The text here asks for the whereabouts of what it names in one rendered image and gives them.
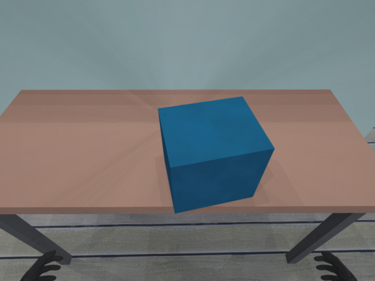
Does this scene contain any left robot hand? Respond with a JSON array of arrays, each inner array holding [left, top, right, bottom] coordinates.
[[20, 250, 63, 281]]

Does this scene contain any right robot hand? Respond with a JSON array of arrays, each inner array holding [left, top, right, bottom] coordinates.
[[314, 251, 357, 281]]

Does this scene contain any table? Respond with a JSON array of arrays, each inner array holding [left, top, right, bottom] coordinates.
[[0, 90, 375, 265]]

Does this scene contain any carton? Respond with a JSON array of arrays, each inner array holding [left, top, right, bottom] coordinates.
[[158, 97, 275, 214]]

